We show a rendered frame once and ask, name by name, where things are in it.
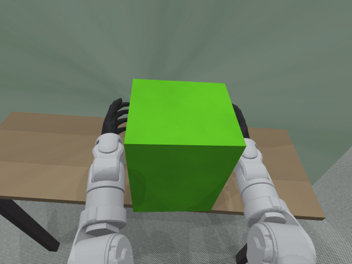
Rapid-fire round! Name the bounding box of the carton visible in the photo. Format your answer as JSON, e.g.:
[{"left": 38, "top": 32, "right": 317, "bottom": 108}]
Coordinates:
[{"left": 124, "top": 79, "right": 246, "bottom": 212}]

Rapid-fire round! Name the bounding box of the right robot hand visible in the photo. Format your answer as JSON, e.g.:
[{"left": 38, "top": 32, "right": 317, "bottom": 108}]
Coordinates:
[{"left": 232, "top": 104, "right": 250, "bottom": 139}]

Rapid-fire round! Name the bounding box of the left robot hand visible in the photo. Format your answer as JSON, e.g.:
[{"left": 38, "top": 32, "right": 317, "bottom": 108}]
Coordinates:
[{"left": 101, "top": 98, "right": 130, "bottom": 135}]

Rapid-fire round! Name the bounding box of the right robot upper arm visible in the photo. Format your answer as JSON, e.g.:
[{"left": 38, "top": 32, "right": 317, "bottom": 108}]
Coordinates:
[{"left": 246, "top": 222, "right": 316, "bottom": 264}]

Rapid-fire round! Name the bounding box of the robot right forearm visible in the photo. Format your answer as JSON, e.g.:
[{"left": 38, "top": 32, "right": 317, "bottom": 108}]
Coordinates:
[{"left": 233, "top": 138, "right": 316, "bottom": 254}]

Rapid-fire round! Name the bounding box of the left robot upper arm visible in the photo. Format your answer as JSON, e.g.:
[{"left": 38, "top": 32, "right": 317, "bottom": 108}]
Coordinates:
[{"left": 68, "top": 233, "right": 134, "bottom": 264}]

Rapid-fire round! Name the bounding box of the table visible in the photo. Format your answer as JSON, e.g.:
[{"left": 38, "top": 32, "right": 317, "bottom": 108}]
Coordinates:
[{"left": 0, "top": 112, "right": 326, "bottom": 264}]

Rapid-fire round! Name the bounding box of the robot left forearm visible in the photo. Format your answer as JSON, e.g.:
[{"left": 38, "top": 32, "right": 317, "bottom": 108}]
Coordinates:
[{"left": 67, "top": 133, "right": 127, "bottom": 264}]

